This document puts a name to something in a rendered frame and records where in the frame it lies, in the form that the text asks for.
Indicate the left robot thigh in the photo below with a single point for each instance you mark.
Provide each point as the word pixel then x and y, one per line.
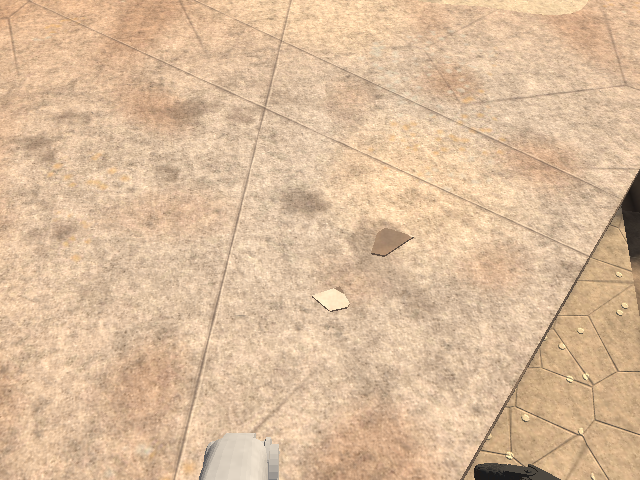
pixel 240 456

